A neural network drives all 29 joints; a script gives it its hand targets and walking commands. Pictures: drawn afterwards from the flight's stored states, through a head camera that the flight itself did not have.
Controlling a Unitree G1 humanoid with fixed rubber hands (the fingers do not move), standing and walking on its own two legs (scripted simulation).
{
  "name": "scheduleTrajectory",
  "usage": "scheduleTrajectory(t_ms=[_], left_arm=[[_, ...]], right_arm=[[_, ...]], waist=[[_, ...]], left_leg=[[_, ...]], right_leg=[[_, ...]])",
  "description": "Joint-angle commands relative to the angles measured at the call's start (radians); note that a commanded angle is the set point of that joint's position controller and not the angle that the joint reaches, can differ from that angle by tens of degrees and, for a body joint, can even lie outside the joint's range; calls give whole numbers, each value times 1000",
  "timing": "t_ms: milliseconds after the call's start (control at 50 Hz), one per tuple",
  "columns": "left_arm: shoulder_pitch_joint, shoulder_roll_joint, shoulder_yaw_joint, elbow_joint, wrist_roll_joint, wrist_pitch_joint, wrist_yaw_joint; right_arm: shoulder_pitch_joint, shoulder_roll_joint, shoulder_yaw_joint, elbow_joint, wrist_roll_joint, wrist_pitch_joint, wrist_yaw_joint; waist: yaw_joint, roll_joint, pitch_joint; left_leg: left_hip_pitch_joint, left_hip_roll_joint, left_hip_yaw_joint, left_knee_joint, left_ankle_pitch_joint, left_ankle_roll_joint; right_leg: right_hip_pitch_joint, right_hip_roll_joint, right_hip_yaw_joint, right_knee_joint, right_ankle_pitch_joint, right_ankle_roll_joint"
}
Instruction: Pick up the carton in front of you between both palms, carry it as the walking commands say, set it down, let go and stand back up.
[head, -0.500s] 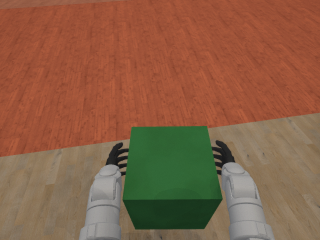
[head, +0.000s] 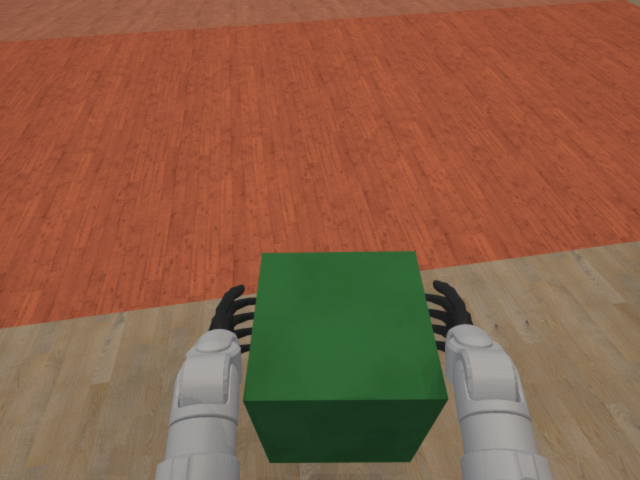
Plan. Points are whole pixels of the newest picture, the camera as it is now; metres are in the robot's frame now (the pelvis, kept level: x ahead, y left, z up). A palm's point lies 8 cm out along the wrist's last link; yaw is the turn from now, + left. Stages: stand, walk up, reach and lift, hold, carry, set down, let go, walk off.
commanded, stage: hold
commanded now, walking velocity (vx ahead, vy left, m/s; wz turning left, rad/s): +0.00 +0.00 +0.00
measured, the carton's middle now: (339, 361) +0.30 +0.00 -0.02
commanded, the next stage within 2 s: carry in 0.76 s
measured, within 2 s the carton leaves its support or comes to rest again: neither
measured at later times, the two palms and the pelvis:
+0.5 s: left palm (223, 342) +0.28 +0.15 +0.05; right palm (458, 337) +0.28 -0.15 +0.05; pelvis -0.01 +0.00 +0.00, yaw +0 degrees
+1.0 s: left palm (227, 314) +0.32 +0.15 +0.06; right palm (453, 308) +0.32 -0.15 +0.06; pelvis +0.04 +0.00 -0.02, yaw +1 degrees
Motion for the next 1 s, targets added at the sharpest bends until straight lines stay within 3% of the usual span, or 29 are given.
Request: scheduleTrajectory(t_ms=[0,320,720,740,780,800,900,940,980], left_arm=[[-476,-898,-506,-6,-234,-12,-239],[-589,-929,-502,27,-235,-25,-253],[-508,-916,-519,-32,-246,-18,-245],[-524,-920,-526,-40,-253,-15,-245],[-525,-925,-558,-71,-275,-10,-241],[-540,-930,-582,-101,-288,-6,-236],[-535,-895,-711,-257,-379,75,-208],[-534,-862,-740,-311,-412,135,-196],[-510,-823,-756,-343,-436,201,-182]], right_arm=[[-462,900,510,3,236,-9,241],[-574,935,504,33,233,-22,254],[-493,922,521,-23,245,-15,245],[-514,925,530,-29,254,-11,245],[-511,931,560,-66,273,-8,240],[-528,935,584,-95,289,-1,236],[-509,902,710,-250,367,81,203],[-517,873,748,-306,401,139,192],[-515,841,772,-336,435,207,180]], waist=[[1,-2,-135],[1,-1,-183],[2,0,-204],[2,14,-203],[2,15,-208],[1,13,-182],[-2,19,-274],[1,-6,-258],[11,-81,-223]], left_leg=[[0,-61,70,-57,110,-10],[-3,-56,76,-41,58,-5],[35,-61,68,-43,189,-10],[-95,113,46,47,59,8],[-162,101,0,0,-367,23],[-208,99,-10,-4,-500,33],[-205,133,10,65,-359,53],[-257,134,30,106,-396,52],[-342,112,103,208,-332,36]], right_leg=[[28,61,-68,-50,110,8],[26,56,-76,-35,61,5],[64,63,-68,-38,192,10],[-56,-112,-47,60,55,-8],[-148,-93,-19,17,-358,-18],[-193,-86,-20,20,-483,-22],[-211,-114,-64,106,-328,-33],[-224,-146,-30,81,-398,-49],[-190,-196,38,31,-399,-80]])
